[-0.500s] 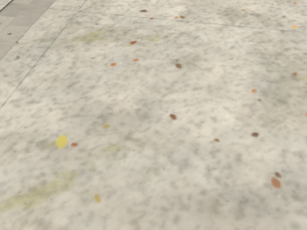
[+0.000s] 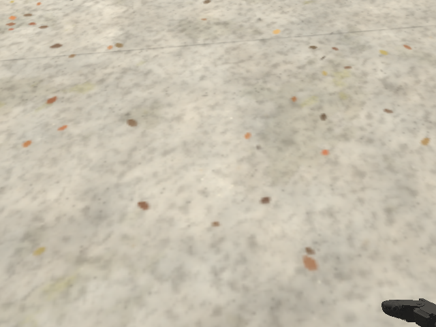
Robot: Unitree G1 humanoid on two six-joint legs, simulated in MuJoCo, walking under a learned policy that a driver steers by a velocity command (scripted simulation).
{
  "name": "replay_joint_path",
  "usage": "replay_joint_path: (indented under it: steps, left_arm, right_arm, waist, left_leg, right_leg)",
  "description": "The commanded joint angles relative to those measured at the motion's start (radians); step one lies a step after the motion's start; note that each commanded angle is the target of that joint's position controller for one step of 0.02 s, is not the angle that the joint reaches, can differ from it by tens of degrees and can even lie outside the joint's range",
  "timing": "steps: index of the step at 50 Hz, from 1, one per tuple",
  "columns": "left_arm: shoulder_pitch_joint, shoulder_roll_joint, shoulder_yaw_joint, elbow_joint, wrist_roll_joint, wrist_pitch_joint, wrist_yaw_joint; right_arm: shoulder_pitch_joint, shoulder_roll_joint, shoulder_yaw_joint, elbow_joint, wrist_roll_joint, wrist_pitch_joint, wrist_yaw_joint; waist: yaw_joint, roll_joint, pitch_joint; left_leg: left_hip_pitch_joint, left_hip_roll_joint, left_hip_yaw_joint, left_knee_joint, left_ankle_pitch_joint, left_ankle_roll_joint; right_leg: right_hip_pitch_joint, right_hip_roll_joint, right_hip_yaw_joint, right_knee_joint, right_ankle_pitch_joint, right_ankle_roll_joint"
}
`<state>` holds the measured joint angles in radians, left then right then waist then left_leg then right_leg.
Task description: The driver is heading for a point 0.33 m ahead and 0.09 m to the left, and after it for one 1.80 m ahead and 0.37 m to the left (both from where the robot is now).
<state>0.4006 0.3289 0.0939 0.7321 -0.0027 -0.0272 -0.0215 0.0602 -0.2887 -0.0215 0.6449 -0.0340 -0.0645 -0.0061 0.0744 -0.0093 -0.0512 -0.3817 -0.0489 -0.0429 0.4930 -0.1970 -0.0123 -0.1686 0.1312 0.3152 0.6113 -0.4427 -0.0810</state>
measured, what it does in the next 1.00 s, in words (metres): walks ahead, turning left: right foot, then left foot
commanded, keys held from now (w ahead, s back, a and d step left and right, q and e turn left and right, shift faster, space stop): w+q+shift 0.04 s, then q+shift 0.68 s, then e+shift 0.28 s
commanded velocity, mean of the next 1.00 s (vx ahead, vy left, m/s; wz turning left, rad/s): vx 0.24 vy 0.00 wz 0.41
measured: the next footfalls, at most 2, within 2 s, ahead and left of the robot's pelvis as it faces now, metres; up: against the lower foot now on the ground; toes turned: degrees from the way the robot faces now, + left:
right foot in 0.32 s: +0.35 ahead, -0.09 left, +0.00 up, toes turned +10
left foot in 0.76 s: +0.29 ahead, +0.15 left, +0.00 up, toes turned +34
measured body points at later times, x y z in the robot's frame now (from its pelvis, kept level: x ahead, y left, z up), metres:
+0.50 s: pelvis +0.23 -0.01 +0.01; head +0.28 -0.02 +0.45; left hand +0.35 +0.26 -0.08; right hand +0.35 -0.28 -0.13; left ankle +0.16 +0.09 -0.64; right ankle +0.31 -0.09 -0.73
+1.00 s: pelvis +0.28 +0.04 +0.01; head +0.28 +0.07 +0.46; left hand +0.19 +0.30 -0.13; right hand +0.55 -0.06 -0.07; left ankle +0.26 +0.12 -0.73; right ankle +0.32 -0.08 -0.68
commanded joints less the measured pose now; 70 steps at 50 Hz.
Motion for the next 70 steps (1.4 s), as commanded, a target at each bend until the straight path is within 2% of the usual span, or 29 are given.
replay_joint_path:
  steps: [1,3,5,8,11,14,15,16,17,18,20,22,30,36,37,38,39,40,42,44,48,56,59,60,61,62,64,67,70]
  left_arm:
    - [-0.087,0.029,-0.03,-0.11,-0.004,-0.042,0.013]
    - [-0.183,0.074,-0.023,-0.102,0.049,-0.044,-0.007]
    - [-0.244,0.064,-0.029,-0.123,0.078,-0.043,-0.023]
    - [-0.293,0.018,-0.056,-0.166,0.068,-0.036,-0.025]
    - [-0.356,-0.02,-0.082,-0.193,0.032,-0.036,-0.028]
    - [-0.243,0.045,-0.059,-0.152,0.032,-0.027,0.007]
    - [-0.179,0.08,-0.047,-0.134,0.045,-0.032,0.024]
    - [-0.08,0.129,-0.034,-0.129,0.064,-0.039,0.04]
    - [-0.007,0.178,-0.028,-0.142,0.076,-0.034,0.041]
    - [-0.04,0.153,-0.018,-0.144,0.035,-0.013,0.041]
    - [-0.19,0.01,-0.057,-0.162,0.022,-0.003,0.05]
    - [-0.227,0.005,-0.059,-0.153,0.024,-0.004,0.057]
    - [-0.247,0.035,-0.033,-0.121,0.035,-0.01,0.055]
    - [-0.19,0.112,0.003,-0.113,0.017,0.022,0.026]
    - [-0.142,0.115,0.006,-0.095,0.014,0.032,0.023]
    - [-0.073,0.079,-0.003,-0.089,0.016,0.044,0.014]
    - [-0.081,0.001,-0.033,-0.16,0.027,0.062,0.018]
    - [-0.167,0.059,-0.022,-0.14,0.032,0.081,0.031]
    - [-0.167,0.007,-0.04,-0.103,-0.001,0.086,0.026]
    - [-0.083,0.035,-0.03,-0.033,0.017,0.091,0.018]
    - [-0.081,0.047,-0.016,-0.028,0.008,0.092,-0.003]
    - [-0.136,0.013,-0.015,-0.094,0.006,0.095,-0.022]
    - [-0.086,0.004,-0.011,-0.097,0.003,0.084,-0.025]
    - [-0.049,0.035,-0.002,-0.087,0.013,0.073,-0.019]
    - [-0.019,0.162,0.026,-0.095,0.027,0.059,-0.003]
    - [0.025,0.252,0.056,-0.093,0.025,0.062,0.001]
    - [-0.033,0.182,0.043,-0.107,0.007,0.073,0.013]
    - [-0.17,0.123,0.024,-0.144,-0.002,0.082,0.022]
    - [-0.123,0.141,0.032,-0.131,-0.002,0.075,0.016]
  right_arm:
    - [0.323,-0.272,-0.095,0.034,-0.038,-0.013,-0.016]
    - [0.32,-0.152,-0.066,0.048,-0.017,-0.02,0.005]
    - [0.334,-0.102,-0.046,0.085,-0.002,-0.032,0.011]
    - [0.347,-0.097,-0.045,0.125,0.025,-0.037,0.007]
    - [0.307,-0.154,-0.071,0.139,0.025,-0.011,0.005]
    - [0.32,-0.165,-0.083,0.142,0.049,0.002,0.008]
    - [0.319,-0.155,-0.085,0.13,0.059,-0.003,0.01]
    - [0.314,-0.119,-0.078,0.098,0.069,-0.008,0.011]
    - [0.45,-0.034,-0.063,0.076,0.079,0.005,-0.007]
    - [0.499,-0.125,-0.078,0.089,0.061,0.035,-0.027]
    - [0.41,-0.115,-0.083,0.098,0.022,0.071,-0.015]
    - [0.397,-0.092,-0.085,0.099,0.013,0.103,0.009]
    - [0.192,-0.034,-0.064,-0.019,0.017,0.147,0.06]
    - [0.085,-0.078,-0.075,-0.087,0.023,0.146,0.07]
    - [0.128,-0.085,-0.077,-0.072,0.006,0.132,0.063]
    - [0.206,-0.164,-0.095,-0.057,-0.01,0.11,0.044]
    - [0.205,-0.293,-0.115,-0.09,0.01,0.101,0.032]
    - [0.281,-0.23,-0.109,-0.072,0.031,0.101,0.022]
    - [0.119,-0.068,-0.036,-0.057,0.015,0.098,-0.001]
    - [0.016,-0.022,-0.011,-0.057,0.013,0.088,-0.021]
    - [0.065,-0.098,-0.034,-0.03,0.013,0.09,-0.026]
    - [0.079,-0.094,-0.047,-0.007,0.002,0.088,-0.021]
    - [0.058,-0.112,-0.06,0.0,0.012,0.087,-0.015]
    - [0.077,-0.107,-0.065,0.011,0.014,0.089,-0.011]
    - [0.104,-0.057,-0.057,-0.009,0.01,0.096,-0.005]
    - [-0.025,-0.04,-0.043,-0.082,0.013,0.11,-0.011]
    - [0.001,-0.056,-0.043,-0.056,0.014,0.11,-0.009]
    - [0.055,-0.089,-0.053,-0.017,-0.004,0.094,-0.006]
    - [0.065,-0.076,-0.045,-0.017,0.006,0.103,-0.002]
  waist:
    - [-0.169,0.211,-0.11]
    - [-0.158,0.033,0.02]
    - [-0.124,0.108,0.108]
    - [-0.084,0.133,0.085]
    - [-0.074,0.189,0.057]
    - [-0.016,0.146,-0.006]
    - [0.012,0.1,-0.045]
    - [0.054,0.007,-0.133]
    - [0.001,-0.212,-0.322]
    - [-0.003,-0.201,-0.386]
    - [-0.06,-0.129,-0.122]
    - [-0.094,-0.15,-0.025]
    - [-0.11,-0.156,0.012]
    - [-0.077,-0.129,0.017]
    - [-0.091,-0.057,0.002]
    - [-0.115,0.187,-0.035]
    - [-0.104,0.391,-0.055]
    - [-0.197,0.203,-0.125]
    - [-0.097,0.162,-0.037]
    - [-0.051,0.179,-0.009]
    - [-0.07,0.109,0.01]
    - [-0.087,0.132,0.019]
    - [-0.042,0.104,-0.008]
    - [-0.02,0.021,0.0]
    - [-0.031,-0.249,0.024]
    - [0.017,-0.321,0.075]
    - [-0.022,-0.11,0.075]
    - [-0.072,-0.08,0.031]
    - [-0.056,-0.048,0.001]
  left_leg:
    - [0.658,0.456,-0.816,-0.275,-0.665,0.203]
    - [0.538,0.34,-0.566,-0.246,-0.485,0.213]
    - [0.445,0.252,-0.431,-0.268,-0.082,0.221]
    - [0.374,0.205,-0.314,-0.204,0.581,0.232]
    - [0.174,0.112,-0.211,-0.195,0.706,0.162]
    - [0.123,0.083,-0.23,-0.042,0.696,0.079]
    - [0.065,0.043,-0.224,0.08,0.626,0.049]
    - [-0.063,-0.002,-0.196,0.3,0.278,0.025]
    - [-0.13,-0.065,-0.097,0.607,-0.494,0.03]
    - [-0.15,-0.039,-0.041,0.745,-0.469,0.033]
    - [-0.205,0.032,-0.008,0.752,-0.324,0.015]
    - [-0.165,0.058,0.013,0.757,-0.271,-0.015]
    - [-0.075,0.108,0.071,0.448,-0.073,-0.002]
    - [0.089,0.057,0.162,0.153,-0.126,0.048]
    - [0.2,0.034,0.124,0.041,-0.068,0.067]
    - [0.345,0.187,-0.121,-0.131,0.105,0.106]
    - [0.393,0.487,-0.476,-0.165,0.502,0.27]
    - [0.378,0.478,-0.364,-0.139,0.561,0.331]
    - [0.239,0.345,-0.141,-0.171,0.433,0.246]
    - [0.173,0.271,0.003,-0.18,0.447,0.191]
    - [0.25,0.319,0.026,-0.158,0.386,0.203]
    - [0.245,0.391,0.064,-0.119,0.264,0.216]
    - [0.197,0.381,0.139,-0.01,0.214,0.141]
    - [0.115,0.334,0.188,0.108,0.069,0.067]
    - [-0.098,0.198,0.276,0.384,-0.243,-0.018]
    - [-0.284,0.025,0.128,0.544,-0.491,-0.042]
    - [-0.315,0.073,0.007,0.651,-0.343,-0.038]
    - [-0.265,0.07,0.004,0.623,-0.165,-0.045]
    - [-0.257,0.056,-0.007,0.555,-0.148,-0.058]
  right_leg:
    - [-0.688,-0.027,-0.146,0.537,-0.009,-0.016]
    - [-0.713,-0.085,-0.157,0.582,0.096,-0.012]
    - [-0.686,-0.139,-0.228,0.492,0.101,0.033]
    - [-0.584,-0.126,-0.301,0.351,0.074,0.103]
    - [-0.263,-0.048,-0.364,0.058,0.255,0.107]
    - [0.025,-0.044,-0.317,-0.107,0.484,0.07]
    - [0.162,-0.092,-0.287,-0.135,0.553,0.051]
    - [0.352,-0.278,-0.152,-0.115,0.704,0.015]
    - [0.493,-0.634,0.082,-0.038,1.112,-0.048]
    - [0.429,-0.655,0.163,-0.076,1.055,-0.118]
    - [0.195,-0.503,-0.027,-0.178,0.827,-0.086]
    - [0.048,-0.454,-0.163,-0.242,0.837,-0.093]
    - [-0.077,-0.456,-0.41,-0.288,0.591,-0.077]
    - [-0.056,-0.498,-0.491,-0.128,0.413,0.006]
    - [-0.113,-0.459,-0.512,-0.015,0.367,0.041]
    - [-0.244,-0.363,-0.571,0.238,0.16,0.099]
    - [-0.482,-0.193,-0.537,0.436,-0.272,0.158]
    - [-0.441,-0.215,-0.393,0.549,-0.225,0.15]
    - [-0.327,-0.235,-0.322,0.452,-0.062,0.127]
    - [-0.196,-0.184,-0.331,0.387,0.03,0.121]
    - [-0.242,-0.154,-0.34,0.36,0.015,0.106]
    - [-0.203,-0.172,-0.402,0.188,-0.03,0.08]
    - [-0.071,-0.151,-0.427,-0.015,0.092,0.044]
    - [0.007,-0.168,-0.332,-0.153,0.201,0.017]
    - [0.085,-0.398,0.039,-0.296,0.429,-0.05]
    - [0.059,-0.503,0.27,-0.305,0.707,-0.208]
    - [0.074,-0.424,0.115,-0.289,0.571,-0.213]
    - [0.079,-0.295,0.006,-0.264,0.627,-0.145]
    - [0.107,-0.271,0.024,-0.242,0.628,-0.136]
